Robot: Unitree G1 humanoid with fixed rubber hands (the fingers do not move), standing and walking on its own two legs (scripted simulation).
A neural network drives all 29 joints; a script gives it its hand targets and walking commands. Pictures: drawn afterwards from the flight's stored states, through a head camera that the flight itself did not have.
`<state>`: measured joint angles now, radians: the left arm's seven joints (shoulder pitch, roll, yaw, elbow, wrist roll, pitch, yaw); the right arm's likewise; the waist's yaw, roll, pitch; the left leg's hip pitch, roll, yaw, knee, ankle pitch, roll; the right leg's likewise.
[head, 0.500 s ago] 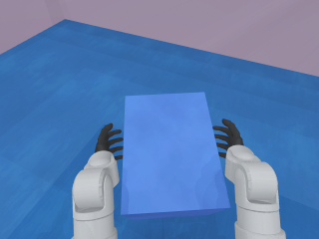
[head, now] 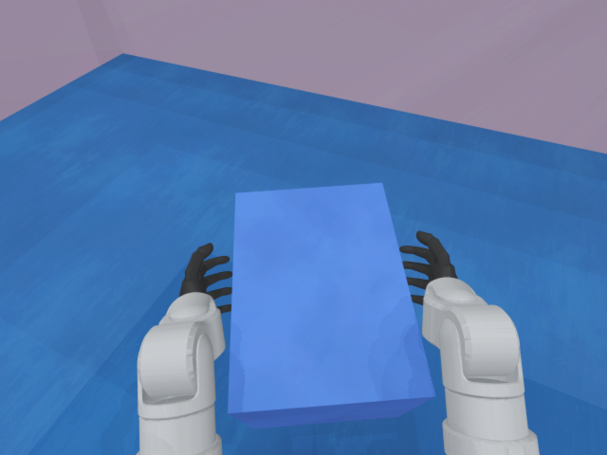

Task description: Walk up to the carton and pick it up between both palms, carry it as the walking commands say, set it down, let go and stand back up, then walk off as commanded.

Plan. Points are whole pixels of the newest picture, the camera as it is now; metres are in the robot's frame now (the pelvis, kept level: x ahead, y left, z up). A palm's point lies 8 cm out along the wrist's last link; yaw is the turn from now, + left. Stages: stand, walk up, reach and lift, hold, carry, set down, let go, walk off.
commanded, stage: carry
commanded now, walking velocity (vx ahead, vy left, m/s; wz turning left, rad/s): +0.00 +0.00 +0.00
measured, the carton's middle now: (317, 306) +0.30 +0.00 +0.01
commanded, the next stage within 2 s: none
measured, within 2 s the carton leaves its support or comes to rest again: neither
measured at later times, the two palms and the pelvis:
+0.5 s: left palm (204, 326) +0.24 +0.13 +0.10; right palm (458, 314) +0.24 -0.15 +0.10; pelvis -0.03 -0.01 +0.01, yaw +0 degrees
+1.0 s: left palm (208, 335) +0.23 +0.13 +0.08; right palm (458, 324) +0.23 -0.16 +0.08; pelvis -0.05 -0.01 +0.00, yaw +0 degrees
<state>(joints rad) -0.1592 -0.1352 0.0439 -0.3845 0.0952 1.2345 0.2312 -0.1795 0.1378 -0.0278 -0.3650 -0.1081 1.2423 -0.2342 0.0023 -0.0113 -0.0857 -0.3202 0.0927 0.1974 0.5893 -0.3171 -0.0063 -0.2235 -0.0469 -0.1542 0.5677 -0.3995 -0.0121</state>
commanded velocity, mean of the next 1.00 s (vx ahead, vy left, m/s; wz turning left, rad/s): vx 0.00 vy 0.00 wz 0.00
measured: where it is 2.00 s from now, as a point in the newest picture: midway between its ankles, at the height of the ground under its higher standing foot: outside the picture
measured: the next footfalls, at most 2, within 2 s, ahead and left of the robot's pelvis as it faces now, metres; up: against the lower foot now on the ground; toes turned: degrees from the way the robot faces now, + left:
none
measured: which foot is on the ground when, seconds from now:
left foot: down 0.00-1.00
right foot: down 0.00-1.00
